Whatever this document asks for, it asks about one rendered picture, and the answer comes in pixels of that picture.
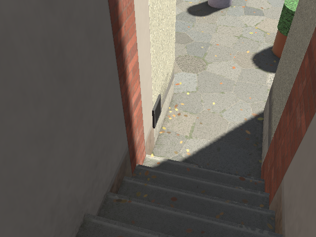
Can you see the stairs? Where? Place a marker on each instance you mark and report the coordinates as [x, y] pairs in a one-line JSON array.
[[178, 224]]

